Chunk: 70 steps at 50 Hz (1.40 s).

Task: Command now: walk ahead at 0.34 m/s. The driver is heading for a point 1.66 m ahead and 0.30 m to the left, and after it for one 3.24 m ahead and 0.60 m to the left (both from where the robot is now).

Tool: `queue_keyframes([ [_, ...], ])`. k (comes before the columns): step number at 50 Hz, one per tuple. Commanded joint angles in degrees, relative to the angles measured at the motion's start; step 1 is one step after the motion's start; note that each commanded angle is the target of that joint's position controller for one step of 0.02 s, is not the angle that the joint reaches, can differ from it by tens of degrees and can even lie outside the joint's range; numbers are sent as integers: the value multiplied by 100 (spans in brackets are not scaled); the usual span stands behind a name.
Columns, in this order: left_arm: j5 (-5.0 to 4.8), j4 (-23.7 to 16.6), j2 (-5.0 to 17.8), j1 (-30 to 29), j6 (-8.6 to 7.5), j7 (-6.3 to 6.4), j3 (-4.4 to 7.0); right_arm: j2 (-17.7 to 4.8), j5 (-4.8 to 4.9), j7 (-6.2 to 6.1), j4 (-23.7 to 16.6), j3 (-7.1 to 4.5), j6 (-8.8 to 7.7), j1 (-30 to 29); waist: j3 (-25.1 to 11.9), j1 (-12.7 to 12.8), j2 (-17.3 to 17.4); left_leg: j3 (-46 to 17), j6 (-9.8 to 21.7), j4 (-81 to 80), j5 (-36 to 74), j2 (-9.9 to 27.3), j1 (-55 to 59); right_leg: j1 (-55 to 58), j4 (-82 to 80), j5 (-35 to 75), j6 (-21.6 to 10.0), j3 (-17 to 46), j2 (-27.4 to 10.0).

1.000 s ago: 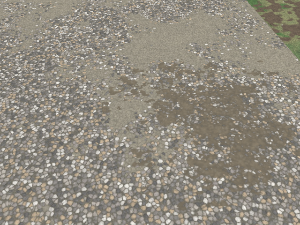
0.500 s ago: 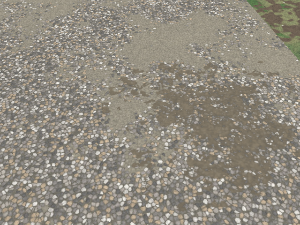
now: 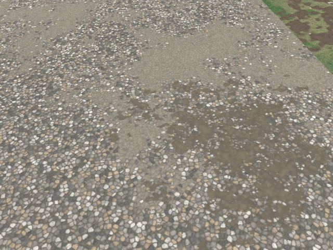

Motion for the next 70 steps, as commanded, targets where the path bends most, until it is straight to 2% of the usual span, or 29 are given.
queue_keyframes([
  [1, -40, 171, 258, 1283, -162, 24, 116, -566, 24, 28, -492, -113, -142, -789, 1013, 765, -63, -811, 549, -287, -1831, 642, -2452, 1728, -1239, 32, -135, 365, -120],
  [2, 9, 259, 780, 1939, -202, 87, 242, -78, 47, 83, -687, 17, -217, -920, 722, 940, -1433, 162, 274, 1589, -1350, -72, -3152, 2312, -2390, -1497, -396, 2532, -1502],
  [3, -28, 374, 1153, 2250, -144, 73, 355, -271, -100, 126, -864, -19, -251, -1040, 964, 907, -1639, 344, 295, 2674, -1399, -164, -3788, 2043, -2857, -2343, -804, 3918, -2269],
  [4, -10, 206, 902, 1690, -134, 72, 307, -466, -196, 186, -878, -57, -282, -1121, 1318, 577, -887, 59, 337, 3300, -873, 205, -3834, 1532, -2807, -2251, -880, 3737, -2209],
  [6, -47, -88, 686, 995, -244, 37, 246, -305, -115, 289, -784, -33, -374, -976, 1239, 221, -491, -15, 261, 3405, 10, 446, -3562, 1273, -2872, -859, -677, 2686, -1712],
  [11, -74, 82, 413, 1474, -398, 68, 120, -291, -122, 345, -945, -61, -287, -1385, 835, 184, -595, 438, 16, 3206, 696, 382, -3580, 1706, -2525, 2662, -556, 1210, -1209],
  [18, -54, 110, 626, 1534, -428, 118, 95, -236, -12, 309, -1614, 74, -259, -2707, 977, 295, -853, 934, 205, 1020, 1168, 13, -2380, 1398, -2390, 4619, -547, 652, -1177],
  [20, -61, 92, 762, 1356, -453, 129, 128, -455, -5, 226, -1506, -14, -291, -2144, 629, -29, -836, 951, 443, 814, 1056, -227, -1530, 1619, -1658, 6220, -438, 502, -1252],
  [22, -80, 55, 899, 1152, -419, 127, 177, -706, 6, 133, -1000, -174, -379, -553, -197, -716, -702, 863, 662, 274, 1260, -351, 163, 1516, 199, 6473, -285, 306, -1117],
  [23, -100, -36, 777, 1169, -412, 92, 145, -1035, -116, 75, -798, -289, -414, 281, -699, -978, -421, 2, 846, 159, 533, 465, 1458, 542, 1629, 4815, -248, 213, -896],
  [24, -244, -155, 7, 1843, -379, 14, 25, -1594, -267, 89, -798, -418, -409, 644, -1437, -567, 881, -2931, 1647, -196, -139, 2329, 2934, -1376, 4026, 247, -34, -29, 80],
  [25, -149, -148, 575, 1522, -354, -1, 186, -1386, -17, 169, -796, -403, -339, 264, -1363, -560, 442, -4178, 1824, -1164, -935, 2351, 2497, -2036, 4783, -363, -124, 592, 218],
  [26, -92, -400, 664, 899, -348, -9, 231, -1091, 40, 177, -927, -311, -354, -483, -298, -259, 275, -3214, 1614, -1345, -1254, 2188, 1590, -2402, 4677, 192, -183, 597, -193],
  [27, -52, -494, 639, 511, -374, -33, 236, -705, 36, 202, -985, -215, -417, -835, 155, -169, -88, -2572, 1455, -1550, -666, 1955, 795, -2254, 4345, 583, -198, 568, -389],
  [30, 71, -452, 289, 622, -195, -106, 234, -274, -11, 143, -751, -52, -574, -676, 436, 293, -74, -1290, 1083, -1738, 876, 1394, -286, -1460, 3579, 731, -77, 540, -652],
  [35, 79, -853, 355, -393, -25, -184, 259, -543, 16, 118, -582, -49, -656, -20, 711, 241, 59, -587, 1016, -1988, 1749, 1148, -149, -2228, 2585, 1406, 157, 177, -795],
  [44, -52, -1489, 325, -2221, -89, -210, 171, -549, -17, 52, -372, 24, -627, 925, 794, -271, 237, -107, 778, -1643, 3556, 1129, 1156, -2250, 208, 2256, 109, -320, -392],
  [47, -45, -1519, 449, -2044, -158, -169, 226, -654, -67, 2, -356, -1, -608, 788, 675, -47, 305, -15, 764, -1051, 4926, 1294, 1583, -1756, -143, 1629, -152, -373, -164],
  [49, -31, -1166, 648, -901, -229, -86, 348, -772, -68, -8, -363, -35, -581, 636, 92, 446, 334, 109, 639, 253, 5979, 1216, 1576, -430, -499, 1385, -388, -466, 178],
  [50, 50, -869, 839, 68, -286, -30, 445, -754, -18, 2, -415, -24, -572, 523, -396, 863, 233, 247, 542, 1395, 5218, 1044, 879, 920, -740, 1646, -566, -215, -61],
  [51, 208, -732, 1395, 979, -307, 36, 597, -409, 127, 50, -646, 69, -585, 628, -1188, 1033, -493, 524, 370, 3296, 2936, 605, -683, 2602, -787, 1137, -995, 1565, -1552],
  [52, 93, -698, 1558, 987, -212, -32, 673, -297, 253, 96, -617, 27, -578, 1124, -1802, 752, -1411, 325, 235, 5137, -1158, -422, -2180, 3422, -1540, 1118, -1735, 4138, -2664],
  [53, -56, -790, 1298, 348, -166, -80, 610, -681, 100, 68, -689, -79, -537, 602, -1024, 551, -477, -234, 328, 5321, -753, 15, -2714, 2754, -1706, 745, -1516, 3557, -2342],
  [54, -87, -885, 936, -186, -199, -97, 510, -559, 64, 87, -827, -63, -556, 146, -270, 424, -280, -252, 328, 5071, -299, 227, -2788, 1871, -1929, 850, -1321, 2734, -2175],
  [56, -48, -791, 460, -398, -306, -64, 368, -370, -37, 121, -848, -77, -464, -26, 352, 82, -180, -280, 294, 4379, 82, 537, -2316, 711, -2293, 1538, -841, 1667, -1706],
  [59, -66, -591, 474, -26, -453, -9, 339, -173, -117, 223, -815, -81, -248, 132, 423, -117, -373, -198, 195, 4082, 310, 561, -2083, 349, -2494, 2136, -615, 891, -1478],
  [62, -56, -555, 647, 216, -505, 4, 362, -229, -97, 282, -1086, -97, -156, -540, 614, -72, -414, -115, 130, 3711, 918, 660, -2721, 472, -2665, 2418, -506, 361, -1408],
  [65, -81, -593, 594, 226, -503, 46, 302, -186, -59, 292, -1353, -57, -188, -1141, 760, -65, -438, 241, 38, 2631, 1471, 532, -2655, 455, -2337, 4493, -331, -409, -1193],
  [70, -104, -512, 775, 584, -402, 193, 312, -121, -80, 289, -1595, 33, -221, -1657, 485, 169, -693, 871, 159, 1178, 1831, 148, -2011, 1106, -1581, 5591, -190, -909, -1232],
])
Keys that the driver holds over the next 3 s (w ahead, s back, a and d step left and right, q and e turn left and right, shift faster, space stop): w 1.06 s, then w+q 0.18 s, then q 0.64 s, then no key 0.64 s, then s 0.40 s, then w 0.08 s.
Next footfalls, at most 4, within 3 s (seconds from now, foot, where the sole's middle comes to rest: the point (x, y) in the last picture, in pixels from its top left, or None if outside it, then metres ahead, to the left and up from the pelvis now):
0.46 left None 0.38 0.07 -0.78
1.00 right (199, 216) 0.70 -0.09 -0.78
1.50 left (159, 173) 0.93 0.08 -0.78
2.12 right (197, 171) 0.94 -0.11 -0.78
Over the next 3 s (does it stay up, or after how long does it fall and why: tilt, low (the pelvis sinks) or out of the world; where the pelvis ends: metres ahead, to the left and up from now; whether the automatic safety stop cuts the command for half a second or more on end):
stays up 0.80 -0.11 0.00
